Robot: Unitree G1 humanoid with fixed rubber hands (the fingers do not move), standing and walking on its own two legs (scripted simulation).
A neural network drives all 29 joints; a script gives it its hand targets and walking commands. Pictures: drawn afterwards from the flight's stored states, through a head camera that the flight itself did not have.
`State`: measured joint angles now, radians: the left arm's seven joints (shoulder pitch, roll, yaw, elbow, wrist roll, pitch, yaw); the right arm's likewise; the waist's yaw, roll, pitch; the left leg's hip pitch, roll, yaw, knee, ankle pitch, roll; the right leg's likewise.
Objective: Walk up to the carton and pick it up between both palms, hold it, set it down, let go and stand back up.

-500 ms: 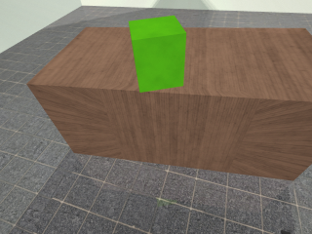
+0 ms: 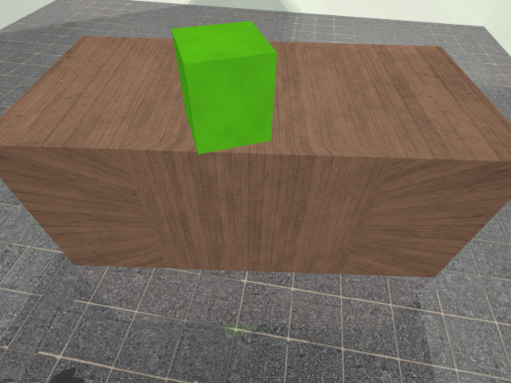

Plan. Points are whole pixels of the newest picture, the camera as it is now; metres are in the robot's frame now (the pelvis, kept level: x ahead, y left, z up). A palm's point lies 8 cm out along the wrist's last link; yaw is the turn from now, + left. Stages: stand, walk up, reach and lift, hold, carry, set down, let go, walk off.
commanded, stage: walk up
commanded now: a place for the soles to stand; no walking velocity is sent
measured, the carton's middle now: (224, 88) +0.83 +0.10 +0.05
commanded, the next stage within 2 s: none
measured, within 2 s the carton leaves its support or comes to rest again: neither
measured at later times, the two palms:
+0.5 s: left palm out of the picture +0.11 +0.29 -0.07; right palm out of the picture +0.08 -0.35 -0.08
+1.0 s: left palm out of the picture +0.07 +0.42 -0.07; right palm (441, 358) +0.20 -0.29 -0.06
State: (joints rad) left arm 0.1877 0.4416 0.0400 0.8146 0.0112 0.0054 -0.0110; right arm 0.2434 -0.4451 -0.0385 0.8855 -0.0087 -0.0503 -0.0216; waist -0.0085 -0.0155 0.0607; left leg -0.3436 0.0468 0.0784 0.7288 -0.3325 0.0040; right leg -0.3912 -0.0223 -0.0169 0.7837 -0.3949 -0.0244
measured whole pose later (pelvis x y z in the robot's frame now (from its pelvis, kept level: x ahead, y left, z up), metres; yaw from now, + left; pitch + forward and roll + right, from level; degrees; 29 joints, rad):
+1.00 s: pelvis +0.07 +0.05 +0.01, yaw +3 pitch -2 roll +0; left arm 0.32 0.51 0.09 0.92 0.03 -0.05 -0.04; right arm 0.20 -0.50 -0.10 0.91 -0.02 -0.04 0.09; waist 0.05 0.01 0.02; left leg -0.35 0.05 0.06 0.57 -0.22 0.01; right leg -0.15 -0.13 -0.03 0.60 -0.42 -0.02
